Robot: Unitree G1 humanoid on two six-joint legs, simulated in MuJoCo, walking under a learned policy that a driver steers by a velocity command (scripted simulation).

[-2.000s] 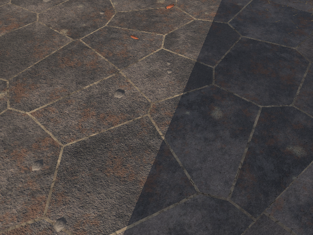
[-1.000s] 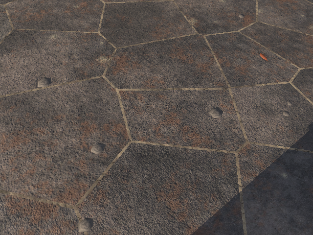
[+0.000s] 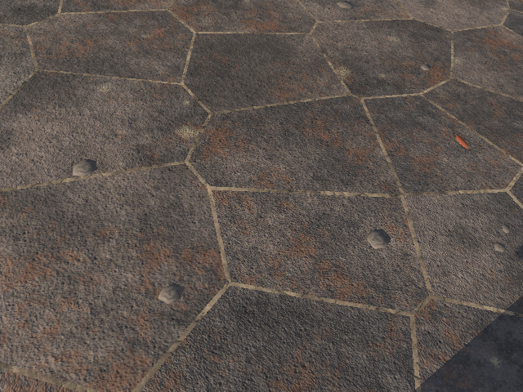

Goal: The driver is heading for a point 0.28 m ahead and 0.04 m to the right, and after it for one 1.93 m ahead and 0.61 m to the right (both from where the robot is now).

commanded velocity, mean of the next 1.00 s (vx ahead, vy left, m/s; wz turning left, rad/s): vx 0.15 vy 0.00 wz -0.39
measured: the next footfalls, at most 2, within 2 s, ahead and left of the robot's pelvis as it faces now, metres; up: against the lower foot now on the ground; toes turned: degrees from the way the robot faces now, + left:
right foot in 0.22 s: +0.29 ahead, -0.09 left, +0.00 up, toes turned -4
left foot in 0.78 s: +0.35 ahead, +0.08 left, +0.00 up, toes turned -25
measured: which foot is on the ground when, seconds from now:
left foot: down 0.00-0.24, up 0.26-0.76, down 0.78-1.00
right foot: up 0.00-0.20, down 0.22-0.78, up 0.80-1.00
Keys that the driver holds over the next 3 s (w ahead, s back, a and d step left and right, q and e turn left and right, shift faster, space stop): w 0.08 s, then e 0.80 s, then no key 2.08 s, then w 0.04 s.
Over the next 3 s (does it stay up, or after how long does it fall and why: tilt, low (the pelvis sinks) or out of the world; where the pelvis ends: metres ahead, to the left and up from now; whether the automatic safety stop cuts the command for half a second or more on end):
stays up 0.27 0.03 0.00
